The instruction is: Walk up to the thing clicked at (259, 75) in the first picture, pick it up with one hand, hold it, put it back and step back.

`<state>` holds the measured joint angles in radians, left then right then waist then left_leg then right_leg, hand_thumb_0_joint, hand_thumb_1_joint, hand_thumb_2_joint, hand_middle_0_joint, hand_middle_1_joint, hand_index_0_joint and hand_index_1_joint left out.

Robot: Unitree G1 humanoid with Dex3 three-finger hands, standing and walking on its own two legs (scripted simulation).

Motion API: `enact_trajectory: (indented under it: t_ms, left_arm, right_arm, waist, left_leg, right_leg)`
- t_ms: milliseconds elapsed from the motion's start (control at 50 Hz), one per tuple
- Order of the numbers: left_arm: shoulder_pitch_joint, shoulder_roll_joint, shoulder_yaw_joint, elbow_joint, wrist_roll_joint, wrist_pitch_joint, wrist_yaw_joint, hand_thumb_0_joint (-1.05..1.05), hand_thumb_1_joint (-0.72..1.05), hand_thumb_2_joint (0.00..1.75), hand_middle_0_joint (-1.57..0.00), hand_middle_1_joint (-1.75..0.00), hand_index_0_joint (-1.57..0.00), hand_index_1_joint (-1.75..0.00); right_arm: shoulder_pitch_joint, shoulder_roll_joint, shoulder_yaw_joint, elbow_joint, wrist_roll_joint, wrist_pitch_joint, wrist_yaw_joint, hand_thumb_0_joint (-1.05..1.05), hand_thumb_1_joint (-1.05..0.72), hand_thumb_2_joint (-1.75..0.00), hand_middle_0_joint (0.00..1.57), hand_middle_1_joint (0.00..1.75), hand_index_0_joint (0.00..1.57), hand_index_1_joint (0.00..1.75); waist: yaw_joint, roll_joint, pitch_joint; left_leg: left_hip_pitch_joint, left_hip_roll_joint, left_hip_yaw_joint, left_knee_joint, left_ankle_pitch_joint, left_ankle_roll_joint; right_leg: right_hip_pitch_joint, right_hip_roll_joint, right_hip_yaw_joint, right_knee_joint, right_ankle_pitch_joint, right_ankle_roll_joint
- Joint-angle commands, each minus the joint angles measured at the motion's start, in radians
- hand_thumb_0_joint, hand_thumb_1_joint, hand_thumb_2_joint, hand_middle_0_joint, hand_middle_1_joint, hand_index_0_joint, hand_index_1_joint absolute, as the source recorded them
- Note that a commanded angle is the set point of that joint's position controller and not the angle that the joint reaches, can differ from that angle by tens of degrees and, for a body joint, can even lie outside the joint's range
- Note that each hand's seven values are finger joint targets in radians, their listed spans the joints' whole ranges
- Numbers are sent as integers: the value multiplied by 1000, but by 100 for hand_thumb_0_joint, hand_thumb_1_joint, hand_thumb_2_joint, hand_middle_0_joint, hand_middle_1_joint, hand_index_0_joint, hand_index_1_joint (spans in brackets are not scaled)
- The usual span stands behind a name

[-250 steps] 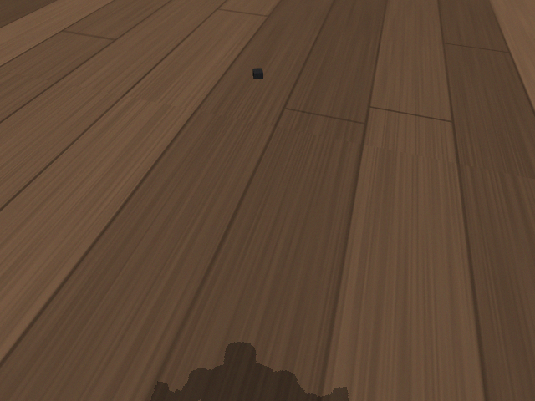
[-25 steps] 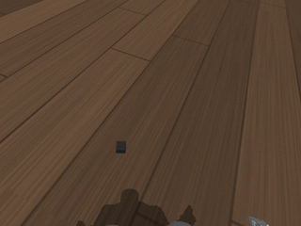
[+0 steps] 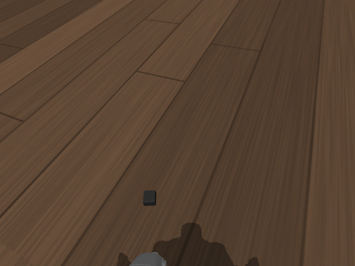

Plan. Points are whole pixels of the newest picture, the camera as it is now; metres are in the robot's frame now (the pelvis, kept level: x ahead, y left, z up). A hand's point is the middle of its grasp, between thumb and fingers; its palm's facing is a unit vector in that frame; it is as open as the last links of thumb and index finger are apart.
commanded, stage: walk up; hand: left
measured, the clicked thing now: (149, 198) +0.58 +0.25 -0.75
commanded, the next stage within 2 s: none
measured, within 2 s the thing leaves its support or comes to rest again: neither
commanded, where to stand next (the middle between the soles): +0.24 +0.02 m, yaw +0 degrees
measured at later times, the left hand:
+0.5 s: hand (65, 258) +0.16 +0.32 -0.16, palm faces -0.02 -0.94 -0.35, open 7.3 cm
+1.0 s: hand (84, 235) +0.22 +0.28 -0.15, palm faces -0.06 -0.94 -0.35, open 7.3 cm
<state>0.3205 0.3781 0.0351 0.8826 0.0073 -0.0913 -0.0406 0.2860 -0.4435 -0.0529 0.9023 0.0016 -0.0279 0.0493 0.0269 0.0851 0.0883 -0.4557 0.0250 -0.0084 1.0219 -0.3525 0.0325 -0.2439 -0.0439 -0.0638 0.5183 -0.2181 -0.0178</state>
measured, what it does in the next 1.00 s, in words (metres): walks ahead: left foot, then right foot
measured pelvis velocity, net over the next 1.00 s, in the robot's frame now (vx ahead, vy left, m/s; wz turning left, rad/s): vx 0.12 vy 0.04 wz -0.02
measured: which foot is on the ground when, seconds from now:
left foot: up 0.00-0.24, down 0.26-1.00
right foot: down 0.00-0.30, up 0.32-0.66, down 0.68-1.00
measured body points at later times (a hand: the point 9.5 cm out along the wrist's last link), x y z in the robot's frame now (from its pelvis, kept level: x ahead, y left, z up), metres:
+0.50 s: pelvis +0.12 +0.05 +0.00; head +0.15 +0.08 +0.44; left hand +0.16 +0.37 -0.13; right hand +0.23 -0.26 -0.10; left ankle +0.18 +0.15 -0.74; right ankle +0.15 -0.10 -0.68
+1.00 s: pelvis +0.12 +0.04 +0.00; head +0.12 +0.03 +0.45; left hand +0.22 +0.33 -0.12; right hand +0.17 -0.26 -0.14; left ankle +0.17 +0.15 -0.73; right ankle +0.19 -0.09 -0.73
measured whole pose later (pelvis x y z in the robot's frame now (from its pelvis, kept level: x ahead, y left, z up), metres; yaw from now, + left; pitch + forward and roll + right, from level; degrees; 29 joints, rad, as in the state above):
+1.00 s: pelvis +0.12 +0.04 +0.00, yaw -1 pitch -3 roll +1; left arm 0.13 0.34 -0.01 1.03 0.01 -0.01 -0.02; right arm 0.17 -0.36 0.00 1.07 -0.01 0.01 0.03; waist -0.01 0.01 0.07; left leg -0.26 0.02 0.08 0.52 -0.24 0.02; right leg -0.29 -0.03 -0.01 0.53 -0.23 0.00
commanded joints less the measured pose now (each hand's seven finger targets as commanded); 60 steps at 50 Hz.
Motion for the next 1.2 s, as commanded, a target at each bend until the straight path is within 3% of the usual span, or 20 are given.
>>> enact_trajectory:
  t_ms: [0,140,180,240,260,280,300,320,360,400,580,640,680,700,780,820,900,1020,1100,1180]
  left_arm:
    - [30,294,86,-75,-8,-24,28,0,90,90,-20,-30,-20,-30]
    - [64,315,89,-97,-3,-19,26,0,90,90,-20,-30,-20,-30]
    - [48,323,87,-100,-4,-14,28,0,90,90,-20,-30,-20,-30]
    - [30,283,63,-115,-1,-5,27,0,90,90,-20,-30,-20,-30]
    - [62,214,32,-111,-9,-2,35,0,90,90,-20,-30,-20,-30]
    - [104,142,16,-120,-17,0,37,0,90,90,-20,-30,-20,-30]
    - [101,237,42,-86,-9,17,56,0,90,90,-20,-30,-20,-30]
    - [84,273,44,-74,-6,24,61,0,90,90,-20,-30,-20,-30]
    - [79,256,43,-56,-15,27,55,0,90,90,-20,-30,-20,-30]
    - [115,233,43,-28,-21,34,48,0,90,90,-20,-30,-20,-30]
    - [16,188,42,9,-12,52,58,0,90,90,-20,-30,-20,-30]
    - [37,218,51,43,4,43,63,0,90,90,-20,-30,-20,-30]
    - [-88,294,57,3,22,23,64,0,90,90,-20,-30,-20,-30]
    - [-170,325,57,0,13,31,62,0,90,90,-20,-30,-20,-30]
    - [-217,232,26,23,6,41,57,0,90,90,-20,-30,-20,-30]
    - [-203,221,20,44,3,43,51,0,90,90,-20,-30,-20,-30]
    - [-241,218,21,76,4,56,42,0,90,90,-20,-30,-20,-30]
    - [-251,191,15,127,-6,49,40,0,90,90,-20,-30,-20,-30]
    - [-262,199,15,161,-4,60,36,0,90,90,-20,-30,-20,-30]
    - [-260,178,10,185,-7,61,33,0,90,90,-20,-30,-20,-30]
  right_arm:
    - [34,-161,-58,-64,-10,-13,7,0,-90,-90,20,30,20,30]
    - [-93,-133,-59,-113,-25,-26,23,0,-90,-90,20,30,20,30]
    - [-90,-131,-63,-111,-24,-29,24,0,-90,-90,20,30,20,30]
    - [49,-174,-87,-66,-25,-40,15,0,-90,-90,20,30,20,30]
    - [98,-219,-96,-49,-31,-42,-7,0,-90,-90,20,30,20,30]
    - [105,-279,-105,-78,-34,-46,-20,0,-90,-90,20,30,20,30]
    - [100,-309,-110,-82,-6,-40,-22,0,-90,-90,20,30,20,30]
    - [76,-293,-111,-80,6,-35,-22,0,-90,-90,20,30,20,30]
    - [11,-213,-78,-106,1,-37,-32,0,-90,-90,20,30,20,30]
    - [-16,-195,-66,-110,3,-44,-38,0,-90,-90,20,30,20,30]
    - [-104,-182,-43,-114,-3,-12,-50,0,-90,-90,20,30,20,30]
    - [-173,-137,-23,-117,12,10,-45,0,-90,-90,20,30,20,30]
    - [-105,-62,4,-93,13,22,-43,0,-90,-90,20,30,20,30]
    - [-105,-120,-17,-57,10,30,-54,0,-90,-90,20,30,20,30]
    - [-99,-129,-20,30,11,17,-40,0,-90,-90,20,30,20,30]
    - [-129,-138,-15,36,-1,9,-42,0,-90,-90,20,30,20,30]
    - [-171,-140,-4,82,-10,11,-32,0,-90,-90,20,30,20,30]
    - [-190,-132,15,141,-16,-14,-34,0,-90,-90,20,30,20,30]
    - [-206,-145,11,166,-18,-5,-36,0,-90,-90,20,30,20,30]
    - [-213,-142,12,178,-21,-13,-40,0,-90,-90,20,30,20,30]
  waist:
    - [0,-254,-26]
    - [28,-211,-31]
    - [10,-209,-37]
    - [-85,-77,-85]
    - [-100,106,-130]
    - [-73,262,-145]
    - [-83,143,-120]
    - [-72,119,-71]
    - [-44,50,-39]
    - [-21,68,-66]
    - [-22,78,-107]
    - [28,-30,-146]
    - [-32,-283,-84]
    - [-29,-281,-66]
    - [-57,-229,-89]
    - [-34,-207,-152]
    - [-23,-195,-54]
    - [-8,-74,-101]
    - [-9,-43,-33]
    - [-3,-10,-51]
  left_leg:
    - [-96,43,-29,-101,69,-24]
    - [13,55,33,-351,141,-30]
    - [77,39,59,-392,132,-16]
    - [393,-5,66,-493,115,13]
    - [477,110,-108,-603,50,63]
    - [556,327,-469,-665,133,140]
    - [450,410,-561,-724,106,227]
    - [387,406,-526,-723,153,257]
    - [318,288,-266,-693,389,186]
    - [297,231,-138,-648,530,159]
    - [159,239,-70,-545,547,172]
    - [68,197,-53,-438,199,94]
    - [16,29,27,-289,-87,-12]
    - [132,22,8,-223,-217,-6]
    - [286,46,5,-473,73,7]
    - [310,82,-53,-547,61,15]
    - [187,76,-63,-617,-146,8]
    - [177,105,-87,-708,-11,0]
    - [111,117,-115,-775,-199,0]
    - [137,134,-120,-799,-109,-1]
  right_leg:
    - [88,-208,209,-267,21,-184]
    - [72,-234,155,-194,109,-190]
    - [50,-227,140,-158,89,-181]
    - [-131,-169,79,73,74,-130]
    - [-195,-86,-2,339,126,-71]
    - [-383,46,-3,523,-305,-11]
    - [-366,33,46,582,-367,-24]
    - [-355,1,82,637,-352,-28]
    - [-295,-14,145,592,-258,-27]
    - [-243,-23,113,534,-185,-17]
    - [-38,8,30,217,-59,13]
    - [112,-1,66,11,40,-18]
    - [4,-271,498,-212,-58,-122]
    - [-145,-326,490,-215,-83,-209]
    - [-164,-141,233,-138,-130,-59]
    - [-118,-114,222,-111,-118,-34]
    - [-112,-107,249,-226,-404,-26]
    - [57,-77,189,-180,-89,-26]
    - [25,-63,181,-208,-220,-19]
    - [80,-45,138,-177,-51,-12]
